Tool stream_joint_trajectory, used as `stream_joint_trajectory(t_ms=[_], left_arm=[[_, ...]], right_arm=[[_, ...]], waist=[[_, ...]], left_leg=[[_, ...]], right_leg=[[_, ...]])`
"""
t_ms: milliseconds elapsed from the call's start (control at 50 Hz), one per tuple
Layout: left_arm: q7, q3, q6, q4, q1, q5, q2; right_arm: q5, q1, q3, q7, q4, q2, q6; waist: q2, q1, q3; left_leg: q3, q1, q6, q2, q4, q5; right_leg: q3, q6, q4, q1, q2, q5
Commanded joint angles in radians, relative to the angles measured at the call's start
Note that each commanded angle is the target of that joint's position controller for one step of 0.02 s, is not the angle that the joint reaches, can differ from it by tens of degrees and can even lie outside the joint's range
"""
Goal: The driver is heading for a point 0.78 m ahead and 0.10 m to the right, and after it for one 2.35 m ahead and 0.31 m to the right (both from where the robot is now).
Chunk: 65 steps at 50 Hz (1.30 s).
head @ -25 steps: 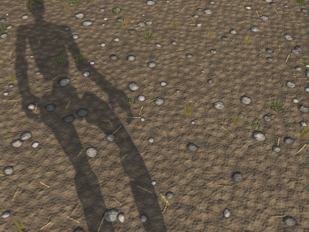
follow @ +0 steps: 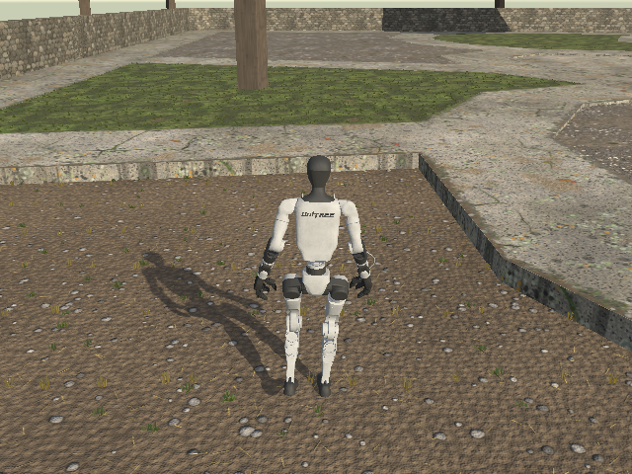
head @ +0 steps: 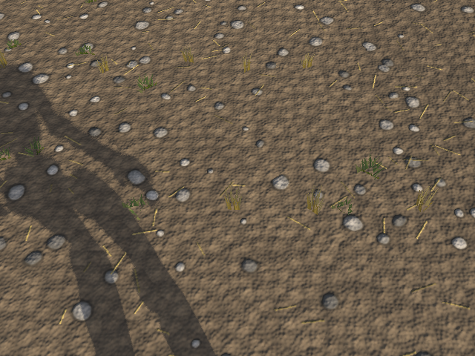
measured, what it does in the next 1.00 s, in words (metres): steps on the spot, turning right: left foot, then right foot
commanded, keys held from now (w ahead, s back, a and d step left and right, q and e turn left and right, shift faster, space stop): e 0.56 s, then no key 0.34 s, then q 0.02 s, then w+q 0.08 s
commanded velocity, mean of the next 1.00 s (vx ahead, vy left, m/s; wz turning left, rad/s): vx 0.02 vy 0.00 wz -0.42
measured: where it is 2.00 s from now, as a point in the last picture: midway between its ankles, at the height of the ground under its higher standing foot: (239, 355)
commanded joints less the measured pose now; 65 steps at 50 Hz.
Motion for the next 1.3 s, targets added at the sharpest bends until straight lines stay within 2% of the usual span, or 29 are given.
stream_joint_trajectory(t_ms=[20, 120, 160, 280, 340, 360, 380, 400, 420, 440, 460, 480, 520, 600, 780, 820, 840, 860, 880, 900, 920, 940, 960, 980, 1000, 1040, 1160, 1260, 1300], left_arm=[[0.001, 0.039, -0.004, -0.053, 0.029, 0.006, 0.144], [0.006, 0.053, 0.018, -0.064, 0.039, 0.01, 0.164], [0.007, 0.057, 0.025, -0.066, 0.044, 0.014, 0.168], [0.0, 0.067, 0.034, -0.076, 0.021, 0.023, 0.174], [-0.006, 0.068, 0.041, -0.082, -0.025, 0.015, 0.17], [-0.004, 0.065, 0.041, -0.087, -0.044, 0.003, 0.161], [-0.001, 0.051, 0.038, -0.093, -0.008, -0.006, 0.106], [0.005, 0.047, 0.03, -0.107, 0.024, -0.011, 0.078], [0.009, 0.068, 0.027, -0.094, -0.006, 0.03, 0.17], [0.004, 0.074, 0.028, -0.084, 0.002, 0.03, 0.178], [-0.003, 0.073, 0.036, -0.064, 0.029, 0.03, 0.165], [-0.011, 0.071, 0.047, -0.051, 0.053, 0.029, 0.156], [-0.026, 0.065, 0.059, -0.049, 0.048, 0.02, 0.15], [-0.033, 0.045, 0.066, -0.081, -0.044, 0.012, 0.118], [-0.01, 0.005, 0.061, -0.073, -0.054, -0.005, 0.076], [-0.001, -0.004, 0.041, -0.052, -0.013, 0.008, 0.075], [0.006, 0.001, 0.025, -0.053, -0.003, 0.03, 0.132], [0.012, 0.009, 0.018, -0.067, -0.061, 0.019, 0.205], [0.017, -0.003, 0.009, -0.048, -0.037, 0.015, 0.145], [0.019, -0.019, 0.002, -0.043, -0.068, 0.017, 0.106], [0.026, -0.037, 0.0, -0.036, -0.111, 0.021, 0.064], [0.033, -0.037, -0.001, -0.019, -0.094, 0.021, 0.075], [0.035, -0.022, 0.001, 0.003, -0.05, 0.021, 0.118], [0.033, -0.011, 0.005, 0.02, -0.007, 0.021, 0.144], [0.031, -0.007, 0.006, 0.03, 0.015, 0.021, 0.146], [0.032, -0.003, -0.003, 0.042, 0.021, 0.019, 0.142], [0.028, 0.013, -0.06, 0.058, 0.03, 0.023, 0.135], [0.011, 0.034, -0.075, 0.052, 0.021, 0.027, 0.174], [0.006, 0.04, -0.071, 0.047, -0.001, 0.023, 0.187]], right_arm=[[0.003, 0.125, -0.021, -0.002, -0.026, -0.08, 0.023], [0.008, 0.027, -0.027, -0.012, -0.06, -0.098, 0.035], [0.012, 0.002, -0.028, -0.015, -0.071, -0.101, 0.032], [0.032, 0.011, -0.022, -0.023, -0.087, -0.105, 0.005], [0.041, 0.103, -0.02, -0.031, -0.073, -0.106, -0.011], [0.035, 0.147, -0.024, -0.037, -0.064, -0.117, -0.018], [0.021, 0.124, -0.041, -0.046, -0.075, -0.195, -0.022], [0.011, 0.041, -0.054, -0.045, -0.123, -0.279, -0.015], [-0.003, 0.027, -0.054, -0.037, -0.118, -0.258, -0.008], [0.003, 0.002, -0.035, -0.031, -0.126, -0.184, -0.01], [0.01, -0.034, -0.024, -0.026, -0.131, -0.144, -0.012], [0.011, -0.05, -0.021, -0.026, -0.142, -0.136, -0.012], [0.009, -0.013, -0.02, -0.026, -0.145, -0.134, -0.011], [0.011, 0.12, -0.036, -0.022, -0.107, -0.159, -0.014], [0.012, 0.1, -0.049, 0.012, -0.063, -0.188, -0.01], [0.022, 0.1, -0.046, 0.012, -0.046, -0.177, -0.001], [0.021, 0.135, -0.032, 0.015, -0.053, -0.126, -0.003], [0.027, 0.141, -0.007, 0.014, -0.079, -0.044, -0.003], [0.025, 0.098, -0.018, 0.0, -0.056, -0.098, 0.015], [0.03, 0.091, -0.024, 0.001, -0.052, -0.11, 0.024], [0.032, 0.105, -0.022, 0.006, -0.028, -0.101, 0.027], [0.021, 0.124, -0.025, 0.013, -0.012, -0.108, 0.026], [0.007, 0.137, -0.031, 0.02, 0.001, -0.126, 0.023], [-0.001, 0.129, -0.037, 0.026, 0.009, -0.14, 0.021], [0.001, 0.11, -0.041, 0.034, 0.007, -0.143, 0.019], [0.008, 0.076, -0.046, 0.046, -0.002, -0.132, 0.012], [0.004, 0.021, -0.042, 0.069, -0.024, -0.089, -0.009], [0.012, -0.005, -0.043, 0.094, -0.062, -0.099, -0.007], [0.009, 0.062, -0.045, 0.093, -0.048, -0.1, -0.013]], waist=[[-0.067, -0.034, -0.165], [-0.125, 0.014, -0.153], [-0.134, 0.026, -0.141], [-0.152, 0.024, -0.15], [-0.153, -0.025, -0.152], [-0.132, -0.054, -0.145], [0.019, -0.019, -0.14], [0.192, 0.005, -0.128], [0.115, -0.003, -0.095], [0.071, 0.023, -0.087], [0.057, 0.043, -0.072], [0.095, 0.051, -0.086], [0.119, 0.024, -0.097], [0.126, -0.048, -0.112], [0.174, -0.034, -0.137], [0.113, 0.006, -0.137], [-0.028, -0.011, -0.186], [-0.23, -0.044, -0.145], [-0.186, 0.014, -0.146], [-0.167, -0.007, -0.115], [-0.146, -0.027, -0.099], [-0.178, -0.028, -0.103], [-0.2, -0.01, -0.101], [-0.182, 0.013, -0.084], [-0.162, 0.026, -0.053], [-0.154, 0.027, 0.012], [-0.127, 0.023, -0.005], [-0.141, 0.006, 0.005], [-0.106, -0.041, -0.003]], left_leg=[[-0.01, 0.022, -0.027, 0.011, -0.057, 0.045], [-0.033, -0.04, -0.044, 0.018, -0.21, 0.071], [-0.043, -0.046, -0.043, 0.013, -0.259, 0.066], [-0.053, 0.066, -0.004, -0.036, -0.431, 0.01], [-0.043, 0.239, 0.032, -0.063, -0.666, 0.056], [-0.052, 0.344, 0.045, -0.042, -0.825, 0.133], [-0.223, 0.413, 0.085, 0.13, -0.961, 0.061], [-0.501, 0.42, 0.183, 0.386, -1.018, 0.063], [-0.463, 0.283, 0.258, 0.415, -0.976, 0.226], [-0.372, 0.248, 0.252, 0.357, -0.945, 0.347], [-0.254, 0.244, 0.218, 0.281, -0.919, 0.419], [-0.179, 0.281, 0.193, 0.232, -0.901, 0.465], [-0.107, 0.352, 0.195, 0.211, -0.865, 0.616], [-0.1, 0.505, 0.223, 0.246, -0.822, 0.743], [-0.076, 0.402, 0.228, 0.257, -0.745, 0.782], [-0.049, 0.309, 0.152, 0.229, -0.687, 0.664], [-0.002, 0.195, 0.089, 0.178, -0.593, 0.445], [0.085, 0.097, 0.033, 0.043, -0.579, 0.003], [0.025, 0.162, 0.028, 0.062, -0.477, -0.129], [0.009, 0.146, 0.03, 0.051, -0.439, -0.122], [-0.009, 0.162, 0.026, 0.059, -0.454, -0.08], [0.011, 0.161, 0.024, 0.048, -0.454, -0.039], [0.034, 0.125, 0.022, 0.028, -0.399, -0.024], [0.034, 0.061, 0.023, 0.016, -0.335, -0.027], [0.013, 0.003, 0.024, 0.015, -0.295, -0.021], [-0.009, -0.084, 0.026, 0.024, -0.272, 0.012], [0.03, -0.081, 0.032, 0.065, -0.364, 0.086], [0.087, 0.08, 0.082, 0.064, -0.511, 0.09], [0.134, 0.226, 0.108, 0.03, -0.597, 0.127]], right_leg=[[0.286, -0.135, -0.158, 0.08, -0.246, 0.271], [0.388, -0.094, -0.196, 0.113, -0.224, -0.123], [0.433, -0.091, -0.201, 0.125, -0.225, -0.195], [0.525, -0.084, -0.158, 0.138, -0.222, -0.07], [0.549, -0.039, -0.128, 0.085, -0.191, -0.026], [0.526, 0.009, -0.102, 0.02, -0.15, -0.114], [0.422, 0.074, 0.031, -0.075, -0.053, -0.334], [0.172, 0.117, 0.275, -0.225, 0.108, -0.436], [0.128, 0.131, 0.474, -0.211, 0.031, -0.446], [0.132, 0.132, 0.568, -0.167, 0.007, -0.4], [0.124, 0.136, 0.639, -0.162, 0.001, -0.343], [0.109, 0.143, 0.699, -0.176, 0.001, -0.309], [0.076, 0.166, 0.743, -0.217, -0.01, -0.302], [0.065, 0.192, 0.623, -0.258, -0.03, -0.321], [-0.032, 0.123, 0.142, 0.074, -0.047, -0.318], [-0.003, 0.095, -0.176, 0.254, -0.077, -0.042], [0.191, 0.071, -0.231, 0.403, -0.237, 0.009], [0.384, -0.039, -0.185, 0.346, -0.444, 0.371], [0.351, -0.122, -0.155, 0.277, -0.453, 0.38], [0.311, -0.127, -0.163, 0.262, -0.417, 0.353], [0.246, -0.094, -0.177, 0.243, -0.371, 0.303], [0.214, -0.066, -0.2, 0.262, -0.332, 0.188], [0.208, -0.063, -0.222, 0.296, -0.314, 0.057], [0.226, -0.071, -0.256, 0.321, -0.32, -0.112], [0.246, -0.077, -0.296, 0.327, -0.334, -0.269], [0.256, -0.078, -0.351, 0.33, -0.354, -0.399], [0.158, -0.089, -0.358, 0.321, -0.386, -0.343], [0.067, -0.067, -0.323, 0.203, -0.401, -0.36], [0.006, -0.045, -0.232, 0.125, -0.388, -0.344]])
Keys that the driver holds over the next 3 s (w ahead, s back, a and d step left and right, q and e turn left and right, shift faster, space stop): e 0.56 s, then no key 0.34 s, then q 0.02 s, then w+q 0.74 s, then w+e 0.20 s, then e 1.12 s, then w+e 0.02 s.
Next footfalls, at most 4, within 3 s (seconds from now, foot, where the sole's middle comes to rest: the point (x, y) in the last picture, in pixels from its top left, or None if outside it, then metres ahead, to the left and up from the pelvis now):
0.38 left None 0.10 0.14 -0.77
0.84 right None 0.00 -0.05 -0.77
1.34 left None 0.20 0.13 -0.77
1.86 right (271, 310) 0.56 -0.03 -0.77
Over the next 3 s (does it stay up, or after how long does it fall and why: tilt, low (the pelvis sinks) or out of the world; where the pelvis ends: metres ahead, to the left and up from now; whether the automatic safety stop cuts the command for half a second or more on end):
stays up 0.55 0.04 0.01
